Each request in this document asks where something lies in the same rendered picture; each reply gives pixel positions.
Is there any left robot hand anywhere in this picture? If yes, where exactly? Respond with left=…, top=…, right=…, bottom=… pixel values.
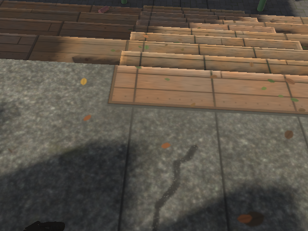
left=23, top=221, right=65, bottom=231

